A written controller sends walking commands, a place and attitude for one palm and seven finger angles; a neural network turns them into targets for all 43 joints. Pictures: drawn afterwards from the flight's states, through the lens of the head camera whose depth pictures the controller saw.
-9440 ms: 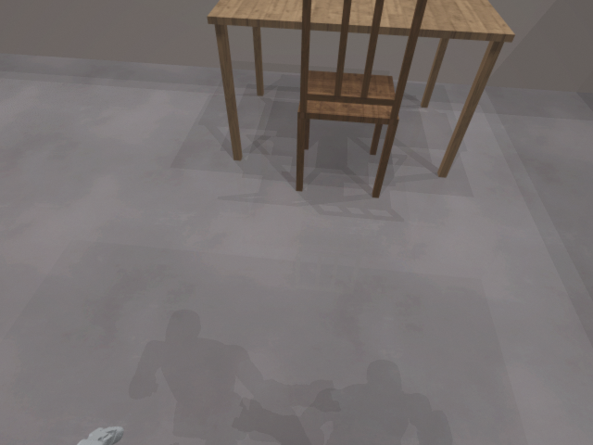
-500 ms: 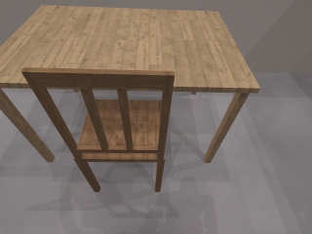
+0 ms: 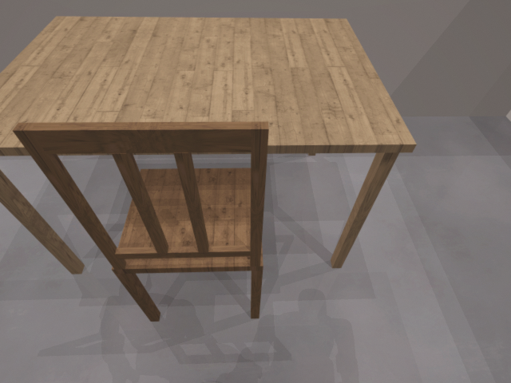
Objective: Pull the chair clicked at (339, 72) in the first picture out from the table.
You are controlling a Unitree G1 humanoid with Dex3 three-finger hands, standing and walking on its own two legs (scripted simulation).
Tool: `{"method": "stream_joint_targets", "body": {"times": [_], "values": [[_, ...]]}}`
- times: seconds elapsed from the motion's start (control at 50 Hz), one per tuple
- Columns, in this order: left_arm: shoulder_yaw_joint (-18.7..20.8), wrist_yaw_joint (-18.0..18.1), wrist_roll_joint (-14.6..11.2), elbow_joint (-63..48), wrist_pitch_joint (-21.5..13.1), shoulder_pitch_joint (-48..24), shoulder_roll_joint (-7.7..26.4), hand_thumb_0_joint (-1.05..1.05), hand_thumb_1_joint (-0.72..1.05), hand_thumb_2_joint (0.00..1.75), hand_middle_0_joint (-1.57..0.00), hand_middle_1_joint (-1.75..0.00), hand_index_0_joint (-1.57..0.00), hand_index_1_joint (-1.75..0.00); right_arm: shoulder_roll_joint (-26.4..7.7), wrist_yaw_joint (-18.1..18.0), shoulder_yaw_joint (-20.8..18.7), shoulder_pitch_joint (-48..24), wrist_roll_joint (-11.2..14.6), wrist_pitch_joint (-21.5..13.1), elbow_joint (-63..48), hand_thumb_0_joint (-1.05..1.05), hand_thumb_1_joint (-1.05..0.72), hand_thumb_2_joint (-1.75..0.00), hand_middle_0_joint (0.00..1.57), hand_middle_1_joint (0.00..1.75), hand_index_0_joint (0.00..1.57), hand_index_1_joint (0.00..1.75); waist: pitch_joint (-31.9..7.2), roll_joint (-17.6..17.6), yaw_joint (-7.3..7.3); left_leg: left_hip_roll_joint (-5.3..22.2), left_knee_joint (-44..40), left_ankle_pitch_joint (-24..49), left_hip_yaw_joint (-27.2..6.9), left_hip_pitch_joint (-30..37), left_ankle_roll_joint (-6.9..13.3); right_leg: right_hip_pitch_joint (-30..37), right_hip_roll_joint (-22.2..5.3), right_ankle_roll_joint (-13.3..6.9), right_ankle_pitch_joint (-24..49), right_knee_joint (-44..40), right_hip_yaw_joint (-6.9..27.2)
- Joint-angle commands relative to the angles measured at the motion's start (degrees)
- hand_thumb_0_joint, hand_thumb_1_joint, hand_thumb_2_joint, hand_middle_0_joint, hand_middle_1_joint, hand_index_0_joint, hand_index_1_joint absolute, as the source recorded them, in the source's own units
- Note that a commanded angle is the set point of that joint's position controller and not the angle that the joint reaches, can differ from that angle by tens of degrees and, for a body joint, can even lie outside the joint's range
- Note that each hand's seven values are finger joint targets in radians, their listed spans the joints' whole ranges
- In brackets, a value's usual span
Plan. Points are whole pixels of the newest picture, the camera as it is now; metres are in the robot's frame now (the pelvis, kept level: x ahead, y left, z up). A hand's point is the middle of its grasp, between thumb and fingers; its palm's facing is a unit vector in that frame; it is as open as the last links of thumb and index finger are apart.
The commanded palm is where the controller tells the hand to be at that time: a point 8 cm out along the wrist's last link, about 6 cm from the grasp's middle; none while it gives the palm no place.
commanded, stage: look again from close up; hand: left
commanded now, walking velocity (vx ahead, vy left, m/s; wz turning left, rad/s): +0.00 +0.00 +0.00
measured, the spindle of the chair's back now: (146, 209) +0.45 +0.26 -0.07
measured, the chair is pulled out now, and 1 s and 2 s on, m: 0.00 0.00 0.00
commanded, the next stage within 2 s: raise the hand toward the chair's back in 0.40 s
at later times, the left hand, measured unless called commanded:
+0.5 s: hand out of the picture -0.01 +0.15 -0.17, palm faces +0.03 -0.98 -0.20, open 7.4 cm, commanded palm +0.10 +0.20 -0.07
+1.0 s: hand out of the picture +0.12 +0.15 -0.09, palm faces +0.19 -0.98 -0.03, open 9.9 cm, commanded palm +0.13 +0.21 -0.06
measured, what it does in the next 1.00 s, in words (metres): lowers itself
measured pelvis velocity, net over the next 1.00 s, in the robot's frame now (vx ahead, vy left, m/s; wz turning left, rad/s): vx -0.04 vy -0.05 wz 0.04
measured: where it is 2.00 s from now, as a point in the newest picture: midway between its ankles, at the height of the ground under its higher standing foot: outside the picture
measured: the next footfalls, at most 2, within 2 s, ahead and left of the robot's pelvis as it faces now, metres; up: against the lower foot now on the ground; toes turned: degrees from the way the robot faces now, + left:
none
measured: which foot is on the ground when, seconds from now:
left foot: down 0.00-1.00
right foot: down 0.00-1.00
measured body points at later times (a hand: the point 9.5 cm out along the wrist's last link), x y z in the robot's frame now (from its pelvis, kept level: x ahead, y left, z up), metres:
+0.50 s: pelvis +0.01 -0.01 +0.00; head +0.03 -0.02 +0.45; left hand -0.01 +0.20 -0.16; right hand +0.02 -0.24 -0.16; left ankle +0.04 +0.10 -0.74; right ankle -0.06 -0.13 -0.74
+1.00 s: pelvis -0.04 -0.05 -0.10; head +0.01 -0.03 +0.35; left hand +0.11 +0.21 -0.08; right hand +0.22 -0.28 -0.13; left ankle +0.04 +0.10 -0.74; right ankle -0.06 -0.13 -0.74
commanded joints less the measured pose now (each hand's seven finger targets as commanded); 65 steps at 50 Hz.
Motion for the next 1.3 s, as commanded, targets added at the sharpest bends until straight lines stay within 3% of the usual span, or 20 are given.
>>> {"method": "stream_joint_targets", "body": {"times": [0.0, 0.46, 0.48, 0.5, 0.52, 0.54, 0.56, 0.58, 0.64, 0.7, 0.74, 0.76, 0.84, 0.88, 0.94, 1.0, 1.08, 1.16, 1.22, 1.28], "values": [[1.1, 0.3, -0.1, -0.8, -0.3, 6.0, 5.9, 0.0, 0.9, 0.9, -0.2, -0.3, -0.2, -0.3, -5.8, -0.5, -0.9, 2.5, 0.2, -1.0, -1.5, 0.0, -0.9, -0.9, 0.2, 0.3, 0.2, 0.3, 0.2, 0.5, 0.36, 6.2, -3.6, 6.5, -7.1, 6.7, 0.3, -7.0, -3.7, -1.8, 9.7, -5.2, 2.7], [1.0, 0.2, -0.1, 0.0, -0.3, 5.5, 6.3, 0.0, 0.9, 0.9, -0.2, -0.3, -0.2, -0.3, -6.2, -0.7, -0.5, 1.9, 0.3, -0.9, -1.0, 0.0, -0.9, -0.9, 0.2, 0.3, 0.2, 0.3, 1.0, -0.1, 0.37, 6.3, -3.8, 8.8, -6.7, 7.8, -0.1, -6.1, -3.9, -1.9, 11.6, -6.8, 2.8], [0.8, 2.0, 0.8, -0.2, -2.1, 7.7, 7.2, 0.0, 0.9, 0.9, -0.2, -0.3, -0.2, -0.3, -6.8, -0.3, -0.4, -1.7, 0.2, -2.2, -6.2, 0.0, -0.9, -0.9, 0.2, 0.3, 0.2, 0.3, 2.7, -7.3, 1.64, 6.2, 8.8, 12.0, -6.0, 2.2, -1.0, -7.1, -5.8, -1.1, 31.3, -8.6, 6.3], [5.0, 1.9, -10.4, -88.6, -13.8, -33.2, 18.9, 0.0, 0.88, 0.89, -0.2, -0.3, -0.2, -0.3, -16.7, -3.0, -2.6, 2.4, 2.5, -9.5, -25.3, 0.0, -0.9, -0.9, 0.2, 0.3, 0.2, 0.3, -26.2, 4.4, -6.45, 0.8, 1.8, 14.8, -2.7, 19.9, 1.0, -6.6, -0.5, -2.3, 27.6, 1.1, -1.7], [5.7, 4.7, -6.4, -73.5, -11.2, -11.2, 14.7, 0.0, 0.85, 0.88, -0.2, -0.29, -0.2, -0.29, -11.1, -4.8, -0.3, -2.4, 1.9, -14.7, -21.2, 0.0, -0.9, -0.9, 0.2, 0.3, 0.2, 0.3, -26.9, 16.9, 0.05, 3.4, 0.2, 21.1, -2.3, 25.8, 1.1, -8.1, 1.9, -3.2, 16.5, 5.3, -3.1], [3.6, 7.5, -6.6, -71.4, -8.5, -8.8, 12.9, 0.0, 0.83, 0.87, -0.19, -0.29, -0.19, -0.29, -11.4, -4.7, -1.5, -2.4, 2.6, -16.9, -19.0, 0.0, -0.9, -0.9, 0.2, 0.3, 0.2, 0.3, -21.1, 14.2, -1.75, 3.3, 0.8, 16.8, -3.4, 18.4, -0.6, -11.7, 2.0, -3.0, 7.9, 4.5, -4.4], [-3.1, 6.6, -7.3, -54.3, -2.7, 9.9, -1.7, 0.0, 0.81, 0.86, -0.19, -0.29, -0.19, -0.29, -8.8, -3.6, -1.6, -0.3, 3.4, -17.1, -18.5, 0.0, -0.9, -0.9, 0.2, 0.3, 0.2, 0.3, -10.4, 7.5, -2.14, 3.5, 0.4, 11.6, -4.1, 11.5, 0.6, -14.9, 1.7, -2.6, 7.0, 5.3, -5.5], [-3.7, 5.0, -10.0, -68.2, -4.9, -0.5, -0.9, 0.0, 0.78, 0.85, -0.19, -0.28, -0.19, -0.28, -10.7, -3.6, -1.6, -1.2, 3.6, -16.9, -23.3, 0.0, -0.9, -0.9, 0.2, 0.3, 0.2, 0.3, -6.4, 5.1, -1.84, 3.0, 1.5, 7.5, -5.3, 6.0, 0.1, -14.3, 1.3, -2.2, 9.0, 4.1, -6.4], [2.4, 1.3, -8.4, -58.5, -12.4, 4.0, 3.5, 0.0, 0.71, 0.82, -0.18, -0.27, -0.18, -0.27, -12.4, -3.7, -3.1, -2.4, 1.4, -17.9, -27.1, 0.0, -0.9, -0.9, 0.2, 0.3, 0.2, 0.3, -2.2, -7.6, -3.89, 0.8, 10.6, 1.6, -5.4, -4.0, 0.6, -25.7, 2.5, -1.4, 5.8, 6.0, -6.7], [5.5, -7.6, -11.5, -49.0, -23.7, 15.5, 0.2, 0.0, 0.64, 0.79, -0.17, -0.26, -0.17, -0.26, -11.4, -1.9, -4.4, -6.4, -0.1, -17.6, -30.9, 0.0, -0.9, -0.9, 0.2, 0.3, 0.2, 0.3, -5.4, -16.9, 2.07, 0.8, 19.3, -1.3, -4.9, -18.1, -1.2, -34.3, 2.8, -1.4, 5.2, 16.7, -6.3], [10.0, -15.3, -14.3, -48.4, -30.4, 20.8, 3.2, 0.0, 0.6, 0.77, -0.17, -0.25, -0.17, -0.25, -11.2, -0.1, -5.3, -8.3, 0.5, -17.3, -33.8, 0.0, -0.9, -0.9, 0.2, 0.3, 0.2, 0.3, -10.9, -11.6, 5.54, 0.0, 23.5, -0.2, -3.8, -22.1, -2.2, -32.4, 1.9, -1.9, 11.7, 22.1, -3.9], [11.1, -19.5, -16.1, -49.9, -33.1, 19.7, 4.2, 0.0, 0.57, 0.76, -0.17, -0.25, -0.17, -0.25, -11.7, 0.6, -5.4, -9.0, 0.7, -17.2, -35.9, 0.0, -0.9, -0.9, 0.2, 0.3, 0.2, 0.3, -14.3, -7.9, 5.26, -0.4, 25.9, 0.4, -3.4, -23.3, -2.5, -31.5, 1.4, -2.0, 15.0, 24.7, -3.1], [17.1, -19.9, -16.0, -60.7, -29.6, 13.9, 11.0, 0.0, 0.48, 0.72, -0.16, -0.23, -0.16, -0.23, -10.8, 0.0, -5.7, -11.3, 1.2, -14.3, -42.9, 0.0, -0.9, -0.9, 0.2, 0.3, 0.2, 0.3, -22.6, 2.9, 6.18, -0.8, 30.4, -1.6, -0.7, -24.9, -1.4, -32.1, 1.5, -2.0, 10.8, 28.1, -0.6], [15.8, -16.9, -16.3, -70.6, -29.7, 7.3, 10.3, 0.0, 0.43, 0.7, -0.15, -0.23, -0.15, -0.23, -9.6, -0.6, -5.3, -10.6, 1.0, -13.6, -45.2, 0.0, -0.9, -0.9, 0.2, 0.3, 0.2, 0.3, -24.5, 5.1, 3.88, -0.1, 32.7, -3.7, -1.3, -24.8, -0.7, -35.6, 1.7, -1.6, 6.4, 28.2, 0.9], [14.2, -12.6, -14.8, -84.9, -35.7, -4.6, 12.0, 0.0, 0.36, 0.67, -0.15, -0.22, -0.15, -0.22, -9.0, -1.9, -4.9, -6.6, -0.1, -13.5, -43.5, 0.0, -0.9, -0.9, 0.2, 0.3, 0.2, 0.3, -24.4, 7.1, -0.44, 1.8, 36.4, -3.7, -4.0, -24.2, 0.4, -43.0, 3.1, -2.0, 3.0, 30.3, 0.8], [8.2, -14.1, -14.4, -86.1, -40.4, -6.4, 9.1, 0.0, 0.29, 0.64, -0.14, -0.2, -0.14, -0.2, -9.2, -3.1, -3.9, -5.1, -0.5, -14.9, -41.3, 0.0, -0.9, -0.9, 0.2, 0.3, 0.2, 0.3, -21.9, 8.6, -3.15, 2.5, 39.3, -6.7, -5.2, -26.4, 0.7, -49.0, 3.7, -2.7, -3.1, 30.6, 1.0], [6.2, -21.0, -16.6, -74.7, -35.0, -4.2, 9.4, 0.0, 0.2, 0.6, -0.13, -0.19, -0.13, -0.19, -10.9, -4.5, -2.9, -5.1, 1.0, -16.5, -40.2, 0.0, -0.9, -0.9, 0.2, 0.3, 0.2, 0.3, -18.2, 2.3, -4.56, 2.8, 40.6, -13.7, -6.0, -33.2, 0.7, -49.0, 3.5, -1.8, -11.8, 26.7, 3.6], [12.8, -24.0, -19.2, -66.5, -19.1, 2.0, 13.1, 0.0, 0.11, 0.56, -0.12, -0.18, -0.12, -0.18, -11.3, -5.6, -2.3, -7.4, 3.0, -14.5, -43.1, 0.0, -0.9, -0.9, 0.2, 0.3, 0.2, 0.3, -22.4, -2.7, 0.88, 1.2, 38.3, -13.8, -5.4, -35.3, 0.8, -38.4, 1.5, -0.6, -15.1, 22.1, 7.1], [18.7, -18.7, -20.4, -72.3, -13.8, 3.3, 14.7, 0.0, 0.04, 0.53, -0.11, -0.16, -0.11, -0.16, -9.4, -5.7, -2.4, -8.6, 3.0, -13.2, -44.5, 0.0, -0.9, -0.9, 0.2, 0.3, 0.2, 0.3, -24.9, -1.5, 3.46, 1.2, 35.0, -10.5, -5.4, -31.3, 0.5, -34.3, 0.7, 0.1, -10.0, 21.9, 6.2], [20.6, -11.4, -19.2, -77.2, -18.4, 3.8, 13.2, 0.0, -0.03, 0.5, -0.11, -0.15, -0.11, -0.15, -7.7, -4.9, -3.0, -7.0, 2.1, -13.0, -42.2, 0.0, -0.9, -0.9, 0.2, 0.3, 0.2, 0.3, -24.8, -1.2, 3.41, 2.3, 33.7, -6.0, -5.6, -28.2, 0.1, -36.0, 1.8, -0.2, -0.9, 25.4, 2.3]]}}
